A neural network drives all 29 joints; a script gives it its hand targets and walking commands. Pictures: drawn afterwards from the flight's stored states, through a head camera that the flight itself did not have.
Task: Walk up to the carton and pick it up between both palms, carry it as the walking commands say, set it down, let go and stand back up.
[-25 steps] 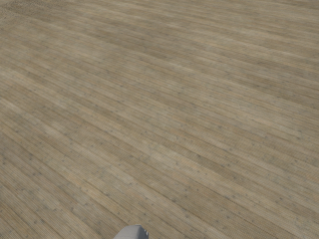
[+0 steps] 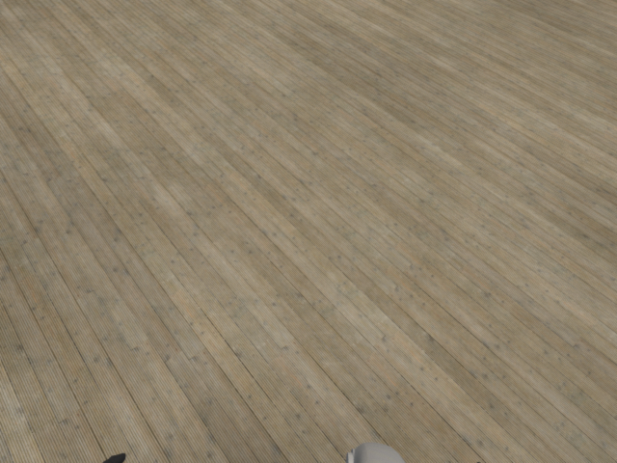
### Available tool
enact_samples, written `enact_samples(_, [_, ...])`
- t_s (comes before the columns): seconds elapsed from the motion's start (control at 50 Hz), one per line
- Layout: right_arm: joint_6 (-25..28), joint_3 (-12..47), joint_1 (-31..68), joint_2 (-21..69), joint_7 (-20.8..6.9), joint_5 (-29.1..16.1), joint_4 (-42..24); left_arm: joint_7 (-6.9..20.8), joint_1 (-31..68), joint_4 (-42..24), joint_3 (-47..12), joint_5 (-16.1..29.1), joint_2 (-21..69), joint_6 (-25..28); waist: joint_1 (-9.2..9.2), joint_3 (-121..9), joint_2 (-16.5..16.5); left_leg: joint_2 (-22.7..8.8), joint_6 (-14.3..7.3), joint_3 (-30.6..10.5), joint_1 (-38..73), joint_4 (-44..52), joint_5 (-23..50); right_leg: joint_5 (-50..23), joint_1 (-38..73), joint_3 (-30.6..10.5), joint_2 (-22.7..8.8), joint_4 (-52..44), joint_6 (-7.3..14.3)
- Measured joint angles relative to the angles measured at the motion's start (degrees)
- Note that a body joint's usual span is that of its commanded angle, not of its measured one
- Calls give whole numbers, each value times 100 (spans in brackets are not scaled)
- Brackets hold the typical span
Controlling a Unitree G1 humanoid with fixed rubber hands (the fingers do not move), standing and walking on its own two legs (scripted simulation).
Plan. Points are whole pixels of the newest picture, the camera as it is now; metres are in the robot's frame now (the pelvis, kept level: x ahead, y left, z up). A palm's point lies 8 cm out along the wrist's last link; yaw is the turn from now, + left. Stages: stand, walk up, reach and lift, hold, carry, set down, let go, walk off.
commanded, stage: walk up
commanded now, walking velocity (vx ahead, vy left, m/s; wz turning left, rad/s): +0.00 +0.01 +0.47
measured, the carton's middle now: out of the picture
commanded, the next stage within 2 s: none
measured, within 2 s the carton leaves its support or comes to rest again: neither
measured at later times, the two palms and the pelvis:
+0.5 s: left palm out of the picture +0.11 +0.24 -0.10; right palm (524, 457) +0.17 -0.31 -0.13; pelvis +0.05 -0.05 +0.00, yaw +14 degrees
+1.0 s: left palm out of the picture -0.01 +0.30 -0.12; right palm (418, 374) +0.26 -0.16 -0.10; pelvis +0.05 +0.01 +0.01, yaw +31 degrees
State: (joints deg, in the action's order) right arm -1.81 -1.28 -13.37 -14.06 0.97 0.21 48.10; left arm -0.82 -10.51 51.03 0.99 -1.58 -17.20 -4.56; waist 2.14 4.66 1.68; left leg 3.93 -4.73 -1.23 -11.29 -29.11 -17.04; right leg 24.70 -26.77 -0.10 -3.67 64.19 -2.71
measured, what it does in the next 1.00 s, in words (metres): steps on the spot, turning left: right foot, then left foot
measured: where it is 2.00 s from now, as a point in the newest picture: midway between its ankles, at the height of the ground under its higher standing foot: outside the picture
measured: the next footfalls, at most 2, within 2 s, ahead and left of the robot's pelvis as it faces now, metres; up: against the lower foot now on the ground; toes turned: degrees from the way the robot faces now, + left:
right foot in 0.38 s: +0.10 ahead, -0.16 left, +0.00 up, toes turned +8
left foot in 0.74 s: +0.06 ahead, +0.11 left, +0.00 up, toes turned +27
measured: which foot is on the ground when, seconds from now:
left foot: down 0.00-0.38, up 0.40-0.72, down 0.74-1.00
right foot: up 0.00-0.36, down 0.38-0.76, up 0.78-1.00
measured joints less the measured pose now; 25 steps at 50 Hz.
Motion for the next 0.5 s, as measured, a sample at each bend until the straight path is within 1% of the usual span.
enact_samples(0.12, [44, 30, -359, 56, 8, 14, -9, 10, 284, -187, 38, 18, -107, -3, -147, 5, -114, 15, -8, -371, 201, 191, 51, -491, -260, -39, 116, -398, -30])
enact_samples(0.24, [5, 14, -502, 3, -19, 93, 16, -6, 543, -422, 25, 101, 1, -17, -316, 6, -172, 27, 74, -659, 285, 255, 25, -497, -10, -5, 235, -1304, -47])
enact_samples(0.3, [-15, -3, -504, -99, -16, 119, 22, -21, 613, -548, -25, 152, 77, 31, -403, -26, -238, 42, 154, -827, 186, 125, -61, -445, 351, 36, 308, -1960, -28])
enact_samples(0.34, [-28, -36, -500, -173, -23, 128, 57, -30, 605, -584, -44, 192, 98, 97, -440, -80, -263, 68, 223, -922, 91, -62, -190, -432, 743, 75, 338, -2642, 4])
enact_samples(0.38, [-64, -92, -525, -250, -6, 112, 46, -65, 524, -634, -38, 204, 109, 203, -400, -186, -268, 136, 312, -983, -114, -453, -425, -1076, 1179, 125, 277, -3511, 91])
enact_samples(0.4, [-91, -135, -429, -314, 8, 107, 75, -82, 496, -613, -40, 187, 156, 237, -389, -133, -384, 85, 402, -945, -276, -899, -697, -1110, 1190, 193, 336, -3483, 147])
enact_samples(0.44, [-133, -175, -263, -377, 12, 90, 55, -74, 420, -551, -57, 184, 186, 224, -458, -51, -432, 30, 570, -566, -745, -2029, -1259, -874, 1210, 350, 262, -3317, 230])
enact_samples(0.46, [-158, -185, -182, -401, -10, 91, 32, -67, 373, -518, -50, 168, 190, 202, -462, -12, -413, -11, 644, -360, -931, -2472, -1348, -793, 1262, 410, 188, -3313, 245])
enact_samples(0.5, [-210, -217, -29, -466, -113, 75, -11, -84, 286, -458, -26, 138, 210, 166, -420, 51, -403, -136, 786, -75, -1191, -3012, -1138, -764, 1387, 518, 72, -3417, 237])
